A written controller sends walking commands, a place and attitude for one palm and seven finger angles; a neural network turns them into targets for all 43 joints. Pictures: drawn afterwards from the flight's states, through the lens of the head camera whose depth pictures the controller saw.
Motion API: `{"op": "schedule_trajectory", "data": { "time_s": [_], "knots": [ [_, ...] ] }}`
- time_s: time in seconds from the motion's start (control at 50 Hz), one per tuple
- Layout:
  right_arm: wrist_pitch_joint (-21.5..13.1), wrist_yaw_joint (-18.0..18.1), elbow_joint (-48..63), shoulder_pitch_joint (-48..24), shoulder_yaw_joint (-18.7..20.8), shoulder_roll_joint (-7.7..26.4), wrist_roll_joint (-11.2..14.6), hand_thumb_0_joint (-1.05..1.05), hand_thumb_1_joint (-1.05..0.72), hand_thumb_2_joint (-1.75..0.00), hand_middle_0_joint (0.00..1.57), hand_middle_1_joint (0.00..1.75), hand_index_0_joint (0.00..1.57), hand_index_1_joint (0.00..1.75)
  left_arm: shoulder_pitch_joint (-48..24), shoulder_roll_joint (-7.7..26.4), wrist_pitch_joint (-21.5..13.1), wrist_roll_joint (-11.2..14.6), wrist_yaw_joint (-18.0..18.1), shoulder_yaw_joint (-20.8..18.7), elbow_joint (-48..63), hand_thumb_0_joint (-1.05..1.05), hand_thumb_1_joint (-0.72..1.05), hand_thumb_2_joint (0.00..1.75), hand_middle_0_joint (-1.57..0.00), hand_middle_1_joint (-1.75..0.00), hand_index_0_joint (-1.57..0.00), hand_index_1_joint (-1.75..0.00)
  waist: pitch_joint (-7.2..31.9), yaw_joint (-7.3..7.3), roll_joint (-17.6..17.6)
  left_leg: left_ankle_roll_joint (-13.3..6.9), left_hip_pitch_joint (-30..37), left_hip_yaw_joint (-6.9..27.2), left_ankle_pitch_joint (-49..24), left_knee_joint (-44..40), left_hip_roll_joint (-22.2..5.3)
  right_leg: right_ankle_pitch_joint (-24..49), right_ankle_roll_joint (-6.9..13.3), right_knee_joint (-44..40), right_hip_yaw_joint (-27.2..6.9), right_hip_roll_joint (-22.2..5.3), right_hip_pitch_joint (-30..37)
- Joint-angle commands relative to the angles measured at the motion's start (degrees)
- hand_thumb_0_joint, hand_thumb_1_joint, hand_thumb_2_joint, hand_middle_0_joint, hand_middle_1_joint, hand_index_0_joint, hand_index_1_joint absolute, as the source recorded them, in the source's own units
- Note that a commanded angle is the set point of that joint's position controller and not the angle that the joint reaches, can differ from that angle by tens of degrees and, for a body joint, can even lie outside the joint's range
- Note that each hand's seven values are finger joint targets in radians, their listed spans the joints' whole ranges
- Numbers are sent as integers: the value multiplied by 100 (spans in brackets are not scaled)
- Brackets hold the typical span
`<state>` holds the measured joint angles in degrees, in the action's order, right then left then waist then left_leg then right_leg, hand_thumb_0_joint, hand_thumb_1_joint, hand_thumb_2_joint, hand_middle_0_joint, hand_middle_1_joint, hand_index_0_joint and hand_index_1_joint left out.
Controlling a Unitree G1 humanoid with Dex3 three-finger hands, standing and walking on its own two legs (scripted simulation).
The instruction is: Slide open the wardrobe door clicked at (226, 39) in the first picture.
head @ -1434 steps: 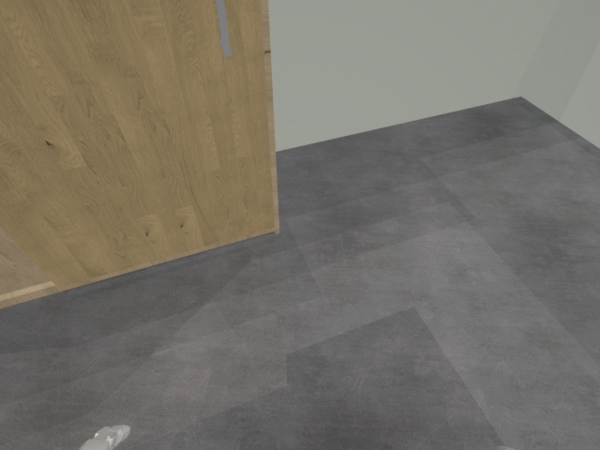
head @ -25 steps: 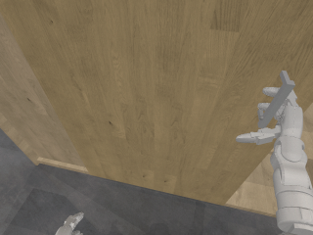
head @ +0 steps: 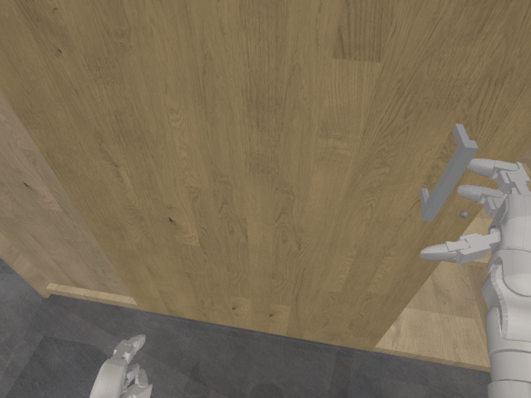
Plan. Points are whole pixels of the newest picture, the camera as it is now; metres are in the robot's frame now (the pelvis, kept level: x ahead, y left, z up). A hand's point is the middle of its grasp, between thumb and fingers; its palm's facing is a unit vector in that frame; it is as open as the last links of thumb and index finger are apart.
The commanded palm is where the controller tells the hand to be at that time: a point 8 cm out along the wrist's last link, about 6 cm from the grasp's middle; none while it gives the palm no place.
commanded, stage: slip the hand off the handle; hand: right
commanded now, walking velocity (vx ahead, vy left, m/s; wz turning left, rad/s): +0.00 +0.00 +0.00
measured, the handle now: (442, 175) +0.41 -0.25 +0.15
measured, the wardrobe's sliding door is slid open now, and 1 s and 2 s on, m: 0.42 0.42 0.42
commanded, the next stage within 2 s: draw the hand back to the body in 0.84 s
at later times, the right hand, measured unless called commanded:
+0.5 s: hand (488, 251) +0.29 -0.28 +0.12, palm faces +0.35 +0.92 -0.18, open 14.7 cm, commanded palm +0.25 -0.32 +0.14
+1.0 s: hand (507, 293) +0.23 -0.27 +0.13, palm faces +0.35 +0.92 -0.16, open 14.7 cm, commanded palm +0.19 -0.31 +0.14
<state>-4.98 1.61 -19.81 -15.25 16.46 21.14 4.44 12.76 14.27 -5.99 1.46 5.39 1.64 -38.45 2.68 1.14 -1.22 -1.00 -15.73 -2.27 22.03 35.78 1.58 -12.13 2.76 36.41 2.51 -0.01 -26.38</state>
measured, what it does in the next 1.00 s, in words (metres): stands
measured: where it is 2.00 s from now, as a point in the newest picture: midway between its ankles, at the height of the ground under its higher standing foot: outside the picture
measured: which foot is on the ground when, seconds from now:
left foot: down 0.00-1.00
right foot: down 0.00-1.00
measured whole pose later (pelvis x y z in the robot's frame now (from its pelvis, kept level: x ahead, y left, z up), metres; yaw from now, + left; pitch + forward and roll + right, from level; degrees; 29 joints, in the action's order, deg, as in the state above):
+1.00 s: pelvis -0.01 +0.01 +0.00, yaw -2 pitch +0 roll +2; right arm -5.1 -4.6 1.3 7.8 19.3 19.8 12.1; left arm 11.3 13.5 -12.4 1.8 6.7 3.7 -37.7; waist 2.4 3.8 -2.3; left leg -1.5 -14.5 -4.0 22.1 36.5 1.8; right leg -11.6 2.3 37.2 0.7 0.1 -25.8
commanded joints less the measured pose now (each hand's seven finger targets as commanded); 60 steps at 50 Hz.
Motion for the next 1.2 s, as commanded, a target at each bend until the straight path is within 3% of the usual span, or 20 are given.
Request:
{"op": "schedule_trajectory", "data": {
  "time_s": [0.0,0.1,0.2,0.24,0.28,0.34,0.42,0.46,0.5,0.56,0.6,0.64,0.82,0.94,0.96,0.98,1.02,1.06,1.14,1.18],
  "knots": [
    [-400,-119,1062,-2086,667,1682,132,0,55,-20,25,115,25,115,-210,804,-209,48,139,-276,706,0,90,90,-20,-30,-20,-30,1239,-83,-131,-43,-918,72,-1122,-680,38,551,-46,-408,-466,-143,1796],
    [-547,-350,896,-2096,1015,2105,203,0,55,-20,25,115,25,115,-199,809,-211,52,176,-269,722,0,90,90,-20,-30,-20,-30,1283,-63,-275,-28,-902,135,-1184,-671,44,574,-14,-308,-378,-103,1658],
    [-689,-655,1062,-1510,586,1524,368,0,55,-20,25,115,25,115,-226,783,-333,72,117,-283,869,0,90,90,-20,-30,-20,-30,1401,-9,-565,-51,-1042,87,-941,-633,72,387,-15,-291,-450,-105,1775],
    [-670,-702,1028,-1280,754,1703,448,0,55,-20,25,115,25,115,-220,831,-358,86,115,-296,850,0,90,90,-20,-30,-20,-30,1291,11,-374,-35,-1062,91,-813,-654,76,209,-20,-339,-489,-118,1640],
    [-672,-694,1255,-1031,717,1580,525,0,55,-20,25,115,25,115,-280,818,-400,95,105,-298,914,0,90,90,-20,-30,-20,-30,1241,56,-209,-21,-1061,72,-718,-657,72,86,-11,-372,-508,-112,1574],
    [-687,-554,1571,-696,1069,1836,564,0,55,-20,25,115,25,115,-345,819,-451,84,111,-300,931,0,90,90,-20,-30,-20,-30,1248,153,-162,-11,-997,87,-646,-657,70,18,-9,-405,-486,-104,1503],
    [-771,-307,2206,-671,960,1735,449,0,55,-20,25,115,25,115,-508,753,-552,42,124,-251,940,0,90,90,-20,-30,-20,-30,1104,132,-563,-26,-1125,80,-454,-603,65,-300,-19,-490,-537,-120,1558],
    [-768,-249,2302,-548,848,1571,428,0,55,-20,25,115,25,115,-517,733,-609,25,118,-232,929,0,90,90,-20,-30,-20,-30,1058,101,-453,-19,-1188,35,-364,-558,67,-514,-38,-546,-613,-143,1564],
    [-748,-247,2348,-219,979,1674,451,0,55,-20,25,115,25,115,-530,750,-626,28,142,-232,919,0,90,90,-20,-30,-20,-30,1048,133,-268,-19,-1066,52,-379,-613,66,-485,-17,-542,-581,-154,1497],
    [-596,-364,2516,109,764,1392,523,0,55,-20,25,115,25,115,-625,693,-675,57,142,-195,977,0,90,90,-20,-30,-20,-30,1009,179,-506,-23,-1051,41,-378,-612,44,-503,-60,-604,-581,-149,1540],
    [-492,-397,2512,305,781,1347,600,0,55,-20,25,115,25,115,-609,696,-708,73,153,-184,965,0,90,90,-20,-30,-20,-30,887,159,-228,-4,-1021,57,-373,-717,44,-550,-35,-590,-563,-149,1465],
    [-406,-430,2643,439,735,1260,632,0,55,-20,25,115,25,115,-652,676,-738,81,161,-170,992,0,90,90,-20,-30,-20,-30,780,165,-311,-1,-1053,48,-357,-731,38,-575,-46,-626,-569,-134,1475],
    [-465,-381,3485,1085,821,1219,639,0,55,-20,25,115,25,115,-715,619,-876,29,150,-138,1027,0,90,90,-20,-30,-20,-30,869,206,-377,-19,-973,18,-480,-690,43,-408,-58,-598,-598,-118,1596],
    [-456,-413,3488,890,796,1209,649,0,55,-20,25,115,25,115,-720,615,-929,14,202,-110,938,0,90,90,-20,-30,-20,-30,737,146,-426,-20,-1059,24,-384,-683,29,-528,-77,-576,-623,-93,1547],
    [-314,-1144,3215,851,524,829,1440,0,55,-20,25,115,25,115,-701,711,-1046,149,253,-47,906,0,90,90,-20,-30,-20,-30,953,-54,-363,-17,-681,76,-546,-869,-19,-329,-89,-585,-576,-87,1699],
    [-260,-1523,3307,731,787,1248,1592,0,55,-20,25,115,25,115,-716,707,-1135,206,326,-51,909,0,90,90,-20,-30,-20,-30,995,80,-272,0,-549,99,-690,-919,-9,-188,-66,-559,-581,-93,1745],
    [-110,-1958,3391,698,954,1533,1754,0,55,-20,25,115,25,115,-754,716,-1232,225,418,-4,952,0,90,90,-20,-30,-20,-30,1174,149,-355,15,-359,143,-1060,-938,-41,132,-25,-517,-535,-60,1830],
    [117,-2390,3200,742,972,1657,1829,0,55,-20,25,115,25,115,-802,708,-1338,257,428,53,1011,0,90,90,-20,-30,-20,-30,915,181,-418,34,-361,140,-1233,-980,-54,243,-12,-595,-556,-50,1854],
    [471,-2325,3174,1645,1484,1696,1932,0,55,-20,25,115,25,115,-780,671,-1397,266,271,29,1168,0,90,90,-20,-30,-20,-30,630,408,-231,20,-380,18,-1333,-1019,-16,456,-51,-699,-589,-48,1745],
    [573,-2204,3457,1987,1443,1417,2027,0,55,-20,25,115,25,115,-826,642,-1415,279,175,17,1287,0,90,90,-20,-30,-20,-30,593,429,-167,29,-465,-44,-1136,-1012,3,337,-80,-739,-597,-63,1764]
  ]
}}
